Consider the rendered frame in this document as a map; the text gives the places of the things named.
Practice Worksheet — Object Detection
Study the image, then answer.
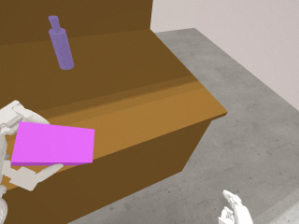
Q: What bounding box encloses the table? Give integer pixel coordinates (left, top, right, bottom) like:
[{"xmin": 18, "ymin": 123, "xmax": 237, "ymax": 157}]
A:
[{"xmin": 0, "ymin": 0, "xmax": 228, "ymax": 224}]

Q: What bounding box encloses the sponge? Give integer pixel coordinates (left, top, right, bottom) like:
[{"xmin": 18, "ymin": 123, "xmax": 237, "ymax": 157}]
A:
[{"xmin": 10, "ymin": 121, "xmax": 95, "ymax": 166}]

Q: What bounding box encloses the left robot hand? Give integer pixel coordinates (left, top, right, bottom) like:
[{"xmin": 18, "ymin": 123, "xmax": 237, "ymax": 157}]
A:
[{"xmin": 0, "ymin": 100, "xmax": 64, "ymax": 191}]

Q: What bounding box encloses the right robot hand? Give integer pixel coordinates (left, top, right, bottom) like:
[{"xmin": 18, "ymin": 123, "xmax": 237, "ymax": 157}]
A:
[{"xmin": 218, "ymin": 190, "xmax": 254, "ymax": 224}]

